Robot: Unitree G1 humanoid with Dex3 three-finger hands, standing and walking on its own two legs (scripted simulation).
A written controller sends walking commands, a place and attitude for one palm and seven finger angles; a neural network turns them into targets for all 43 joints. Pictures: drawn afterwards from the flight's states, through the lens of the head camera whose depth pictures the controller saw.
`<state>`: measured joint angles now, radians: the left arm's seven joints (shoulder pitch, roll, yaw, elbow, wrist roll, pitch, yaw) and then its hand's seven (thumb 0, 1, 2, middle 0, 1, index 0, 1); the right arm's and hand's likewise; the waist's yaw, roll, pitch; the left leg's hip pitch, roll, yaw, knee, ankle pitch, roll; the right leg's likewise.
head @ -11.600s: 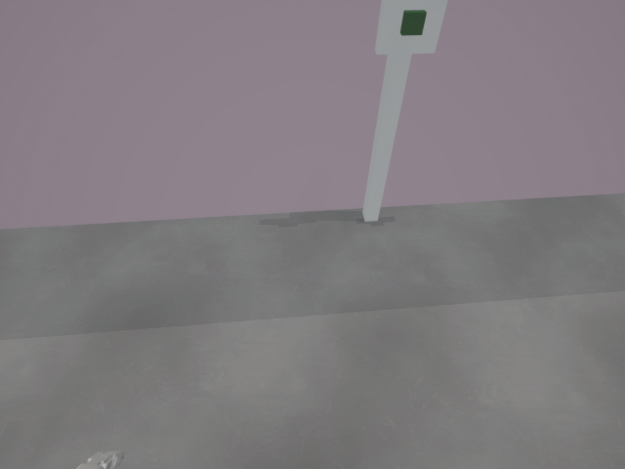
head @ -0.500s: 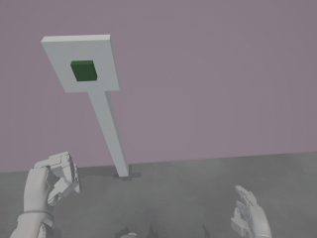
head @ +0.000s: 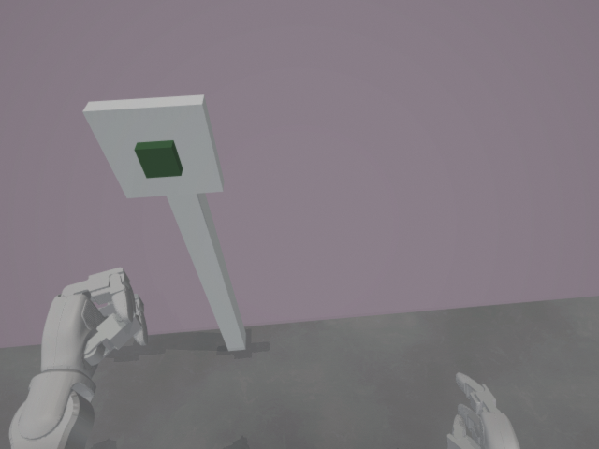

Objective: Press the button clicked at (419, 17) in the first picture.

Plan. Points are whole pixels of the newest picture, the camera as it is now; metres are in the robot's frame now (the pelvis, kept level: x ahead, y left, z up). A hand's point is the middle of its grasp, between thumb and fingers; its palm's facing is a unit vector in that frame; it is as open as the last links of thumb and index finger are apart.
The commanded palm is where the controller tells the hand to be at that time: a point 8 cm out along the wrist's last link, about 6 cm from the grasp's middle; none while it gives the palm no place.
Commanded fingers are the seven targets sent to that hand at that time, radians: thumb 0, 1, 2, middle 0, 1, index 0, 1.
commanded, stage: raise the hand and make a fist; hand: left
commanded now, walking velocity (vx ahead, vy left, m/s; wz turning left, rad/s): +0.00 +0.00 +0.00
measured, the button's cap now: (160, 158) +0.53 +0.28 +0.11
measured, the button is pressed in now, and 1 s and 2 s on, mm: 0 0 0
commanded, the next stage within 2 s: aim a knuckle at the button in 0.24 s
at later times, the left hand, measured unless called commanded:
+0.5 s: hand (140, 316) +0.24 +0.21 +0.10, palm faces +0.19 -0.98 -0.04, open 3.1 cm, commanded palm +0.22 +0.26 +0.10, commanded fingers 0.00 0.90 0.90 -1.30 -1.50 -1.30 -1.50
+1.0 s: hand (171, 256) +0.34 +0.20 +0.09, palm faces +0.18 -0.98 -0.03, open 3.1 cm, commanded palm +0.31 +0.25 +0.09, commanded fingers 0.00 0.90 0.90 -1.30 -1.50 -1.30 -1.50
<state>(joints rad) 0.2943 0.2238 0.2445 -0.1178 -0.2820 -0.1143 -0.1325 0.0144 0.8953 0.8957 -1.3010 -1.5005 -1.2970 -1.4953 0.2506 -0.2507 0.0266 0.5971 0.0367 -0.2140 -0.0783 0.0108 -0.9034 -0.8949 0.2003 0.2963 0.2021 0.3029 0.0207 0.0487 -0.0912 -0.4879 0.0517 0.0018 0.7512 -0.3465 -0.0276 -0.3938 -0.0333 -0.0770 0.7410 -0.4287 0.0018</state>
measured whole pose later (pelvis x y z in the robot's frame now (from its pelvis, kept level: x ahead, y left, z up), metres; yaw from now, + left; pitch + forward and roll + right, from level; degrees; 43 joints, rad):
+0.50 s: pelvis -0.01 +0.00 +0.00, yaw +0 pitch +4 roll +0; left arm 0.20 0.21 0.23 -0.02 -0.26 -0.16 -0.12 0.02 0.89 0.90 -1.30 -1.50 -1.30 -1.50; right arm 0.22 -0.24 0.03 0.62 0.03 -0.21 -0.09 0.01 -0.90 -0.89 0.20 0.30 0.20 0.30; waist 0.03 0.05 -0.06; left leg -0.48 0.05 -0.01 0.74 -0.33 -0.03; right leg -0.38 -0.03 -0.08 0.74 -0.42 -0.01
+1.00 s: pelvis -0.01 +0.00 +0.00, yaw -1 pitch +6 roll +0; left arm -0.18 0.24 0.26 0.37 -0.20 -0.20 -0.07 0.02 0.90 0.90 -1.30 -1.50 -1.30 -1.50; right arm 0.24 -0.26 0.01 0.65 0.03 -0.11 -0.08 0.01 -0.90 -0.89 0.20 0.30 0.20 0.30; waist -0.01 0.03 -0.05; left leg -0.51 0.06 0.02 0.73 -0.32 -0.03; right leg -0.43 -0.03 -0.05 0.74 -0.40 0.00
